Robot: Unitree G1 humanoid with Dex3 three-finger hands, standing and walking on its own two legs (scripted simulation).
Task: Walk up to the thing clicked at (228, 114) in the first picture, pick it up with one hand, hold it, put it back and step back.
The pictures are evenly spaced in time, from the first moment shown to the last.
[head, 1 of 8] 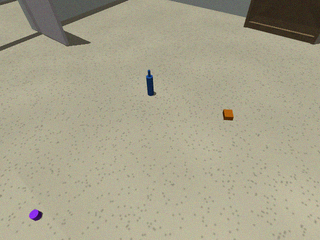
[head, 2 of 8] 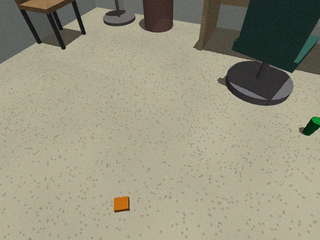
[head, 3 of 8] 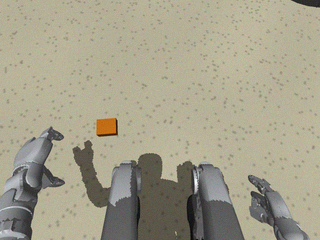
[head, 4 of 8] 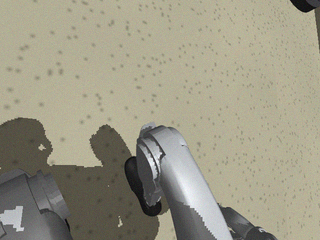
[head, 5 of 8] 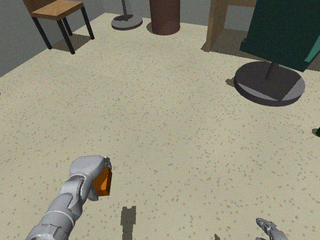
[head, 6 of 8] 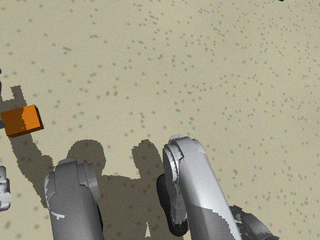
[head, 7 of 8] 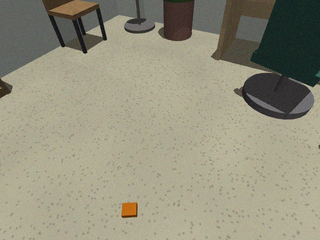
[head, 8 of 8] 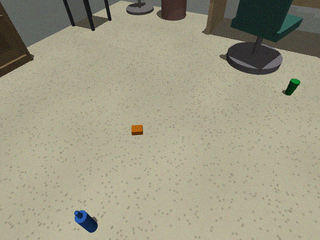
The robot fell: no
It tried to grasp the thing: yes
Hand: left
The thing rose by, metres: 0.70
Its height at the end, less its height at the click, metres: +0.00
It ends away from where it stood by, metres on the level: 0.01
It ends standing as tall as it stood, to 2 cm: yes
